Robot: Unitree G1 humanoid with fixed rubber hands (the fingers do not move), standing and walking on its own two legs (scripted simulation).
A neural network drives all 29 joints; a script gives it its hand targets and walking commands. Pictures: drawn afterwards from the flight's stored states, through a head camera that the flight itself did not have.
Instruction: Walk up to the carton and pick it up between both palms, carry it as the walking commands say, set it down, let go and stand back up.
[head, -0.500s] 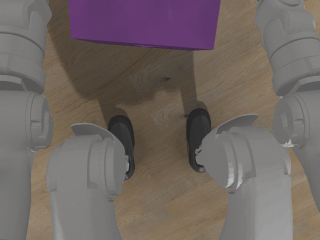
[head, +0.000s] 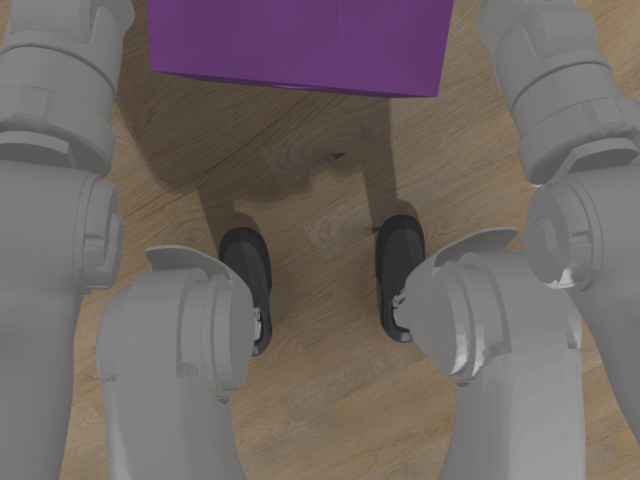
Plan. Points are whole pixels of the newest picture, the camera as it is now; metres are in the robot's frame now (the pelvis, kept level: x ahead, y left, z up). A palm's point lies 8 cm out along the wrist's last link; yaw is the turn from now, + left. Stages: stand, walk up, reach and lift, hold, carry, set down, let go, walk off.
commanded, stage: reach and lift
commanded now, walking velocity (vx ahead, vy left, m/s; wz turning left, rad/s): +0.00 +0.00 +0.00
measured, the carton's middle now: out of the picture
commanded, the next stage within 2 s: none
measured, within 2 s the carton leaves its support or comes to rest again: leaves its support in 0.62 s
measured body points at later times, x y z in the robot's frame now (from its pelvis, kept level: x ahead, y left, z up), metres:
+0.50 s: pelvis +0.01 +0.00 -0.01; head +0.39 +0.02 +0.23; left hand +0.57 +0.19 -0.21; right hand +0.56 -0.16 -0.20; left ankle +0.12 +0.12 -0.33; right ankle +0.13 -0.12 -0.33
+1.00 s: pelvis -0.01 +0.00 +0.01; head +0.37 +0.02 +0.24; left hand +0.58 +0.18 -0.16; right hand +0.57 -0.16 -0.15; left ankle +0.12 +0.12 -0.33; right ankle +0.13 -0.13 -0.33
